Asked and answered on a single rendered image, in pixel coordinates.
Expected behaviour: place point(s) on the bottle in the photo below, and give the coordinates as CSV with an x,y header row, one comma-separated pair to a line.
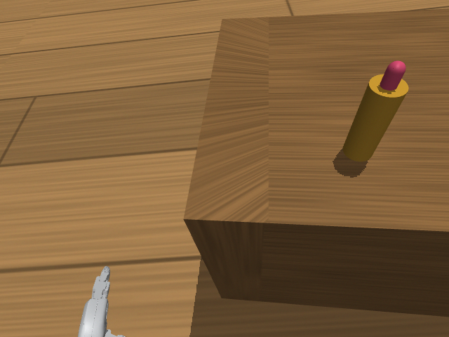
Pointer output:
x,y
383,96

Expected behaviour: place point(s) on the left robot hand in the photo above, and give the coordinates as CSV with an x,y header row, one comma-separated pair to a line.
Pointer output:
x,y
94,317

